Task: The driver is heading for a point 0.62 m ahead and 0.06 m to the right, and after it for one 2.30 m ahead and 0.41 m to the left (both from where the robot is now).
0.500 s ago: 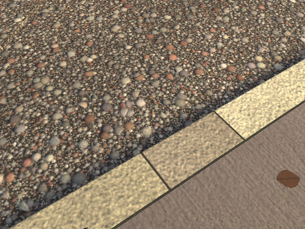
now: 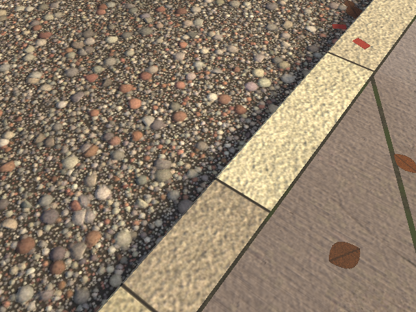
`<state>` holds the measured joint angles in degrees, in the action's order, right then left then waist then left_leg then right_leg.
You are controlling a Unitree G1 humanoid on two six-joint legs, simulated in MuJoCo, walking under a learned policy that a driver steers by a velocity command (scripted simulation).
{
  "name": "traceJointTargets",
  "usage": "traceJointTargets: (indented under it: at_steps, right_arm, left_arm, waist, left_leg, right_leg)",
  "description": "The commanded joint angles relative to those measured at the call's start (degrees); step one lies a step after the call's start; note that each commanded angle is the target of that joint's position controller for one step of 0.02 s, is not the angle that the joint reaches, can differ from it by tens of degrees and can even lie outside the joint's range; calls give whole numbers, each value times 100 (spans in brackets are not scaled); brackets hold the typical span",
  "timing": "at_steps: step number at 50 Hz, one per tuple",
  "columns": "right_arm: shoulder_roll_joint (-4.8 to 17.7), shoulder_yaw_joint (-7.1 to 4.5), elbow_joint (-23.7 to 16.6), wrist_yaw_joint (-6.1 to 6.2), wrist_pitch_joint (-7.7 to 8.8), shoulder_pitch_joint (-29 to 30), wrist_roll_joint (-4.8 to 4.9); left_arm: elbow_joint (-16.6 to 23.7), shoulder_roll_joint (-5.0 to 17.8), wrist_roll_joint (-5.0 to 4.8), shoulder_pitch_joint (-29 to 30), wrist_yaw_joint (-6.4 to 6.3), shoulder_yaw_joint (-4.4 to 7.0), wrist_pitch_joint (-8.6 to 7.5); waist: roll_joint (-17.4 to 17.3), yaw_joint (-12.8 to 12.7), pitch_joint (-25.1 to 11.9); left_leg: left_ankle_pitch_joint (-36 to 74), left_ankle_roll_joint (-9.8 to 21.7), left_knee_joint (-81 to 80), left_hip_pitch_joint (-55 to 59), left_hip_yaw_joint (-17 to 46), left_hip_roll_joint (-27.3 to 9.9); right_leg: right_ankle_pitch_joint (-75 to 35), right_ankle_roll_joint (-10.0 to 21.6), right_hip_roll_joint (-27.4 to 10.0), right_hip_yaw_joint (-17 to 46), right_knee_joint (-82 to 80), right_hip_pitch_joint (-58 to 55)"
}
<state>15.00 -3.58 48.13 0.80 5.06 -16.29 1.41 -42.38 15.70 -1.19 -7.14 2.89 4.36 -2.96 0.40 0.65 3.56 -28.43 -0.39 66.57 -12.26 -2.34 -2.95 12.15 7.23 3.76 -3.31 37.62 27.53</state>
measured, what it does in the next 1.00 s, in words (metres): walks ahead, turning right: left foot, then right foot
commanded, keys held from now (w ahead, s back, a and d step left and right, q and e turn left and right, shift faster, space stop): w+e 0.44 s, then w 0.16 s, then no key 0.14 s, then q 0.26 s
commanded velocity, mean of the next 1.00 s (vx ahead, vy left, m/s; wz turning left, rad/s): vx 0.40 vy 0.00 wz -0.32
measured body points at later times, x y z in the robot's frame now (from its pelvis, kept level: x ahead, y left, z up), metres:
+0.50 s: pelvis +0.29 +0.03 +0.01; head +0.31 +0.03 +0.46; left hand +0.43 +0.28 -0.11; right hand +0.40 -0.27 -0.06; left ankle +0.39 +0.11 -0.72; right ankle +0.12 -0.05 -0.64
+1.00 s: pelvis +0.45 -0.06 +0.02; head +0.48 -0.08 +0.46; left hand +0.72 +0.11 -0.06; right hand +0.43 -0.34 -0.12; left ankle +0.43 +0.10 -0.65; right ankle +0.50 -0.18 -0.72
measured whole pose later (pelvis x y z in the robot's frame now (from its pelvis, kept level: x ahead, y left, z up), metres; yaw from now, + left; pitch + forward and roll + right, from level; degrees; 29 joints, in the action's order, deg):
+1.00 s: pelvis +0.45 -0.06 +0.02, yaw -16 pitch +2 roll +1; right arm 16.8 -2.7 46.6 0.9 0.1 -15.4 1.0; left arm -38.2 13.0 0.8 -3.9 -0.1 1.9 -1.7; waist -1.4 2.5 1.8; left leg -32.8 -3.5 61.7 -25.1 1.9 -0.3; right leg 6.9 1.5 -1.2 -2.6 28.4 23.9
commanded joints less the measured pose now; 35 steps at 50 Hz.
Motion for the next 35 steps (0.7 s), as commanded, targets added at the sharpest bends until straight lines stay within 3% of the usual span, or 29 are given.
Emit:
traceJointTargets:
  at_steps: [1,2,3,5,7,11,14,17,19,20,21,22,23,24,25,26,27,29,30,32,35]
  right_arm:
    - [699,-103,-811,-16,407,510,42]
    - [771,-162,-779,18,360,476,-102]
    - [770,-188,-778,4,279,363,-139]
    - [627,-176,-839,4,159,331,-199]
    - [502,-135,-986,28,87,654,-236]
    - [302,-32,-1236,-16,111,1548,-206]
    - [392,-42,-1387,-110,176,1977,-113]
    - [616,-128,-1458,-202,267,1973,-88]
    - [734,-209,-1356,-204,326,1447,-80]
    - [881,-293,-1234,-170,355,854,-133]
    - [1201,-376,-1164,-118,362,-28,-232]
    - [1595,-469,-973,-141,297,-510,-297]
    - [1069,-356,-1009,-179,271,-467,-168]
    - [705,-256,-1028,-164,234,-268,-138]
    - [613,-194,-1020,-173,185,-10,-181]
    - [518,-151,-963,-187,160,149,-197]
    - [456,-111,-927,-190,166,226,-232]
    - [411,-100,-823,-214,214,214,-185]
    - [481,-116,-766,-220,236,180,-155]
    - [671,-149,-678,-209,239,220,-158]
    - [848,-161,-559,-155,125,238,-130]
  left_arm:
    - [165,761,-33,-926,-43,210,-130]
    - [258,574,-13,-607,-67,159,-134]
    - [344,515,50,-514,-99,127,-137]
    - [366,625,31,-568,-160,157,-165]
    - [333,800,22,-752,-242,200,-171]
    - [276,829,-29,-1077,-341,203,-82]
    - [225,869,-52,-1301,-362,209,-25]
    - [214,841,-62,-1358,-407,208,33]
    - [294,824,-44,-1153,-420,214,61]
    - [370,651,-20,-1043,-403,153,51]
    - [502,314,81,-1025,-373,24,29]
    - [631,-5,-96,-1932,-370,-78,-16]
    - [441,561,-156,-1990,-380,-7,-24]
    - [458,850,-109,-1397,-372,72,-3]
    - [523,789,-32,-1046,-376,65,5]
    - [599,700,35,-817,-356,68,-20]
    - [616,601,9,-836,-319,67,-23]
    - [570,402,-23,-918,-273,23,-3]
    - [582,345,-2,-859,-263,3,6]
    - [680,247,83,-530,-276,-56,1]
    - [684,62,116,-192,-231,-157,-64]
  waist:
    - [-175,-321,-982]
    - [-170,-126,-774]
    - [-49,19,-740]
    - [0,93,-679]
    - [54,30,-540]
    - [390,-325,-426]
    - [521,-506,-400]
    - [605,-419,-428]
    - [762,-90,-532]
    - [691,222,-885]
    - [76,574,-1694]
    - [-1932,176,-2392]
    - [-1541,276,-2045]
    - [-863,435,-1269]
    - [-396,340,-824]
    - [-345,239,-485]
    - [-505,86,-394]
    - [-663,-16,-417]
    - [-631,-38,-396]
    - [-487,-59,-270]
    - [-500,30,-465]
  left_leg:
    - [618,177,847,-3168,803,-186]
    - [855,120,421,-2788,777,-329]
    - [1020,70,239,-2442,795,-417]
    - [1184,-103,-213,-2283,669,-414]
    - [1620,-264,-840,-2367,539,-323]
    - [2967,-329,-2662,-2101,463,46]
    - [3274,-295,-3374,-1824,488,260]
    - [2831,-115,-3803,-1646,670,312]
    - [2541,101,-4054,-961,590,349]
    - [2598,291,-4182,-5,613,226]
    - [2317,663,-4083,1503,1515,-730]
    - [1104,1605,-4584,3306,4186,-2016]
    - [-226,1587,-4888,3144,4844,-2103]
    - [-161,1343,-4976,2421,3960,-1822]
    - [499,1212,-5055,1674,3233,-1566]
    - [1084,1201,-5190,1098,2729,-1321]
    - [1444,1163,-5330,728,2328,-1132]
    - [1852,1244,-5543,464,1880,-965]
    - [2043,1310,-5634,416,1730,-969]
    - [3595,1398,-5645,338,1346,-1009]
    - [5104,1207,-5410,228,544,-764]
  right_leg:
    - [-639,1182,-1740,3202,-2108,-3273]
    - [-1163,1079,-1521,2727,-2170,-2614]
    - [-1430,1044,-1387,2510,-2293,-2217]
    - [-2004,1070,-1263,2213,-2414,-1807]
    - [-2313,1008,-1119,1914,-2455,-1535]
    - [-1715,639,-768,1661,-2287,-1371]
    - [-1195,555,-908,2010,-2108,-1509]
    - [-896,460,-1135,2576,-1642,-2005]
    - [-1155,324,-1100,2764,-1230,-2028]
    - [-1462,147,-803,2589,-570,-1824]
    - [-699,-67,-436,2116,1022,-1118]
    - [2107,-444,345,1429,2824,928]
    - [2097,-518,-115,1536,3656,1709]
    - [1520,-562,-290,1453,3862,1860]
    - [1110,-589,-465,1251,3762,1673]
    - [859,-593,-600,1214,3468,1562]
    - [706,-575,-743,1178,3238,1298]
    - [618,-572,-810,991,2875,1060]
    - [536,-585,-846,927,2646,1085]
    - [278,-690,-893,767,1938,1104]
    - [-573,-774,-775,465,723,433]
